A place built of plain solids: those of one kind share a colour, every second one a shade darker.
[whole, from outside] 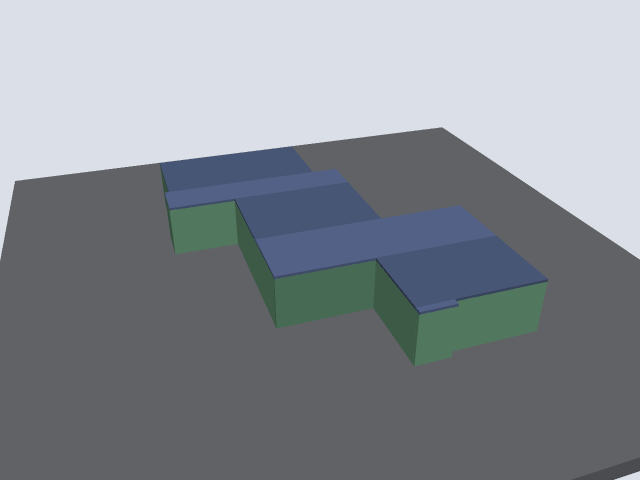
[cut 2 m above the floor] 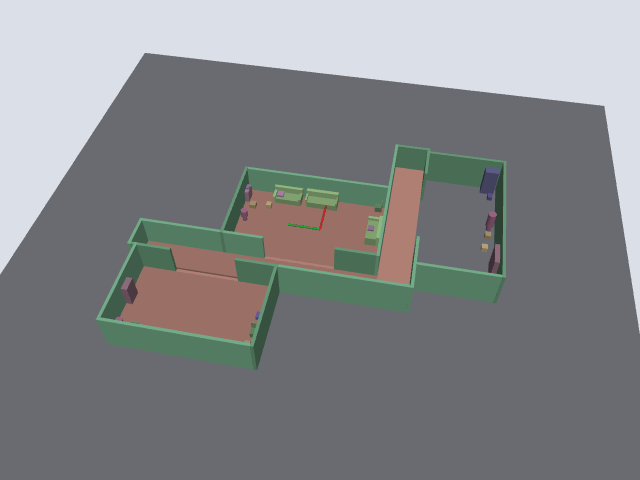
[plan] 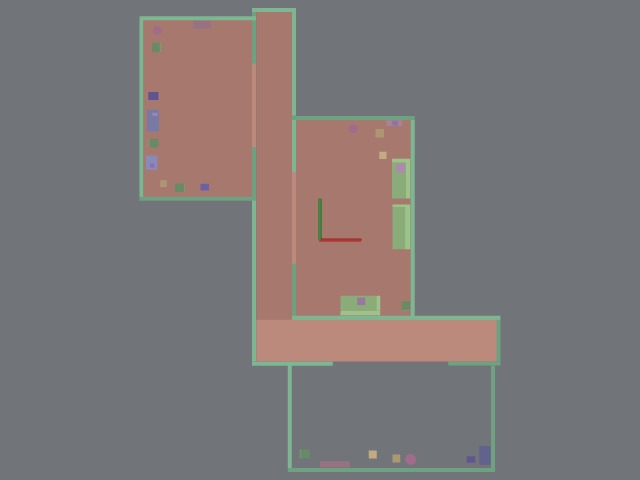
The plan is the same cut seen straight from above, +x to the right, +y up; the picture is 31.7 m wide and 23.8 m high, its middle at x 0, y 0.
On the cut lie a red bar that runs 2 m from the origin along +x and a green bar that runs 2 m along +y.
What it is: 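A storey of a split-level house; a hall and three lower rooms open beside it; the rooms' floors lie 0.64 m, 0.152 m and not at all below the hall's; a bare drop, one riser, a flush line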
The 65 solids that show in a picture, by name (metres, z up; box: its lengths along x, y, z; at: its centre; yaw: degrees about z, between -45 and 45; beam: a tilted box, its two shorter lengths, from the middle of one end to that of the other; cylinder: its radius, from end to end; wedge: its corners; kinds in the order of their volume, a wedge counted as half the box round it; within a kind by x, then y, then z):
{
 "floor_1": {"box": [5.39, 8.75, 0.54], "at": [-6.06, 6.52, 0.22]},
 "floor_2": {"box": [0.2, 4.12, 0.54], "at": [-3.27, 6.67, 0.22]},
 "floor_3": {"box": [1.78, 15.27, 0.69], "at": [-2.28, 3.67, 0.3]},
 "floor_4": {"box": [0.2, 4.56, 0.69], "at": [-1.29, 1.11, 0.3]},
 "floor_5": {"box": [5.69, 9.71, 0.69], "at": [1.65, 1.1, 0.3]},
 "floor_6": {"box": [11.92, 2.07, 0.69], "at": [2.79, -4.99, 0.3]},
 "wall_1": {"box": [0.2, 8.75, 3.35], "at": [-8.86, 6.52, 1.63]},
 "wall_2": {"box": [5.79, 0.2, 3.35], "at": [-6.06, 2.05, 1.63]},
 "wall_3": {"box": [5.79, 0.2, 3.35], "at": [-6.06, 10.99, 1.63]},
 "wall_4": {"box": [0.2, 7.98, 3.35], "at": [-3.27, -2.04, 1.63]},
 "wall_5": {"box": [0.2, 2.47, 3.35], "at": [-3.27, 3.38, 1.63]},
 "wall_6": {"box": [0.2, 2.16, 3.35], "at": [-3.27, 9.81, 1.63]},
 "wall_7": {"box": [2.18, 0.2, 3.35], "at": [-2.28, 11.41, 1.63]},
 "wall_8": {"box": [0.2, 5.08, 3.35], "at": [-1.5, -8.77, 1.63]},
 "wall_9": {"box": [4.01, 0.2, 3.35], "at": [-1.36, -6.13, 1.63]},
 "wall_10": {"box": [0.2, 2.58, 3.35], "at": [-1.29, -2.47, 1.63]},
 "wall_11": {"box": [0.2, 2.57, 3.35], "at": [-1.29, 4.67, 1.63]},
 "wall_12": {"box": [0.2, 5.15, 3.35], "at": [-1.29, 8.73, 1.63]},
 "wall_13": {"box": [6.09, 0.2, 3.35], "at": [1.65, 6.05, 1.63]},
 "wall_14": {"box": [10.27, 0.2, 3.35], "at": [3.54, -11.41, 1.63]},
 "wall_15": {"box": [10.35, 0.2, 3.35], "at": [3.78, -3.86, 1.63]},
 "wall_16": {"box": [0.2, 9.71, 3.35], "at": [4.6, 1.1, 1.63]},
 "wall_17": {"box": [2.6, 0.2, 3.35], "at": [7.66, -6.13, 1.63]},
 "wall_18": {"box": [0.2, 5.08, 3.35], "at": [8.58, -8.77, 1.63]},
 "wall_19": {"box": [0.2, 2.07, 3.35], "at": [8.86, -4.99, 1.63]},
 "roof_1": {"box": [7.76, 4.94, 0.16], "at": [-5.07, 8.62, 3.38]},
 "roof_2": {"box": [2.18, 0.41, 0.16], "at": [-2.28, 11.3, 3.38]},
 "roof_3": {"box": [13.65, 4.21, 0.16], "at": [-2.13, 4.05, 3.38]},
 "roof_4": {"box": [8.06, 5.71, 0.16], "at": [0.66, -0.91, 3.38]},
 "roof_5": {"box": [12.32, 2.47, 0.16], "at": [2.79, -4.99, 3.38]},
 "roof_6": {"box": [10.27, 5.28, 0.16], "at": [3.54, -8.87, 3.38]},
 "sofa_1": {"box": [0.19, 0.73, 0.66], "at": [1.11, -3.13, 0.97]},
 "sofa_2": {"box": [1.98, 0.24, 0.84], "at": [2.0, -3.62, 1.06]},
 "sofa_3": {"box": [1.59, 0.73, 0.45], "at": [2.0, -3.13, 0.87]},
 "sofa_4": {"box": [0.19, 0.73, 0.66], "at": [2.89, -3.13, 0.97]},
 "sofa_5": {"box": [0.64, 1.97, 0.47], "at": [3.91, 0.65, 0.88]},
 "sofa_6": {"box": [0.7, 0.19, 0.59], "at": [3.92, 2.15, 0.94]},
 "sofa_7": {"box": [0.7, 1.59, 0.42], "at": [3.92, 3.04, 0.85]},
 "sofa_8": {"box": [0.7, 0.19, 0.59], "at": [3.92, 3.93, 0.94]},
 "sofa_9": {"box": [0.25, 2.21, 0.94], "at": [4.35, 0.65, 1.11]},
 "sofa_10": {"box": [0.21, 1.97, 0.88], "at": [4.37, 3.04, 1.08]},
 "case_1": {"box": [0.89, 0.39, 1.51], "at": [-5.84, 10.68, 1.25]},
 "case_2": {"box": [1.49, 0.32, 2.08], "at": [0.74, -11.13, 0.99]},
 "case_3": {"box": [0.78, 0.28, 0.93], "at": [3.68, 5.79, 1.11]},
 "wardrobe_1": {"box": [0.56, 0.94, 2.13], "at": [8.18, -10.68, 1.01]},
 "bush_1": {"cylinder": 0.22, "from": [-8.06, 10.4, 0.77], "to": [-8.06, 10.4, 1.46]},
 "bush_2": {"cylinder": 0.22, "from": [1.64, 5.51, 1.04], "to": [1.64, 5.51, 1.57]},
 "bush_3": {"cylinder": 0.27, "from": [4.49, -10.88, 0.42], "to": [4.49, -10.88, 1.55]},
 "lowtable_1": {"box": [0.56, 0.7, 0.38], "at": [-8.35, 3.83, 0.68]},
 "lowtable_2": {"box": [0.6, 1.08, 0.44], "at": [-8.28, 5.92, 0.71]},
 "chair_1": {"box": [0.43, 0.43, 0.41], "at": [-8.23, 4.81, 0.7]},
 "chair_2": {"box": [0.39, 0.48, 0.44], "at": [-8.14, 9.55, 0.71]},
 "chair_3": {"box": [0.44, 0.42, 0.41], "at": [-6.97, 2.59, 0.7]},
 "chair_4": {"box": [0.45, 0.43, 0.47], "at": [-0.72, -10.61, 0.18]},
 "chair_5": {"box": [0.42, 0.43, 0.41], "at": [4.25, -3.25, 0.85]},
 "basket_1": {"box": [0.33, 0.33, 0.32], "at": [-7.76, 2.8, 0.65]},
 "basket_2": {"box": [0.41, 0.41, 0.42], "at": [2.62, -10.63, 0.16]},
 "basket_3": {"box": [0.43, 0.43, 0.31], "at": [2.97, 5.3, 0.8]},
 "basket_4": {"box": [0.35, 0.35, 0.33], "at": [3.12, 4.2, 0.81]},
 "basket_5": {"box": [0.39, 0.39, 0.38], "at": [3.79, -10.83, 0.14]},
 "toybox_1": {"box": [0.51, 0.39, 0.35], "at": [-8.27, 7.14, 0.67]},
 "toybox_2": {"box": [0.42, 0.34, 0.28], "at": [-5.71, 2.63, 0.63]},
 "toybox_3": {"box": [0.43, 0.32, 0.36], "at": [7.49, -10.89, 0.13]},
 "cushion_1": {"box": [0.4, 0.4, 0.13], "at": [2.04, -3.04, 1.16]},
 "cushion_2": {"box": [0.44, 0.44, 0.16], "at": [3.99, 3.55, 1.15]}
}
